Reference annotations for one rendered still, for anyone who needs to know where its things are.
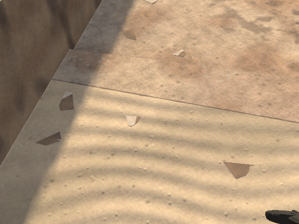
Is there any right robot hand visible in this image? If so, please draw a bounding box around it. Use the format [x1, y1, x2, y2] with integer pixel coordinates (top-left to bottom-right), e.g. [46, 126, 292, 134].
[265, 210, 299, 224]

